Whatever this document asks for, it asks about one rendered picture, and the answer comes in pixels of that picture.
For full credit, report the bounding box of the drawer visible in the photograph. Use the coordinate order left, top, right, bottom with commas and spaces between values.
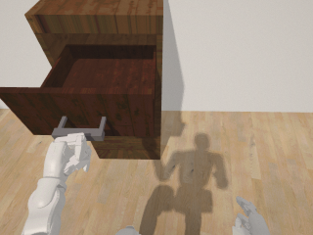
0, 44, 157, 137

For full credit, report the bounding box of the handle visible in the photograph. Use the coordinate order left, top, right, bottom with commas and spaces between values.
51, 116, 107, 141

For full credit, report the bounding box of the left robot shin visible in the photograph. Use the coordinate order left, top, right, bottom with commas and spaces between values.
125, 225, 135, 229

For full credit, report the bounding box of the right robot hand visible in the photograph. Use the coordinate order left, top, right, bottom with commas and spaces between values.
232, 196, 271, 235

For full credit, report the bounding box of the cabinet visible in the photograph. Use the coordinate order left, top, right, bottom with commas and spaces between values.
24, 0, 163, 160

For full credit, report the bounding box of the left robot hand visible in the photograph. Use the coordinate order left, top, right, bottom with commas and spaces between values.
43, 132, 92, 182

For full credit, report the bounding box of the left robot forearm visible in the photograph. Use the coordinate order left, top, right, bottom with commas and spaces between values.
21, 176, 67, 235

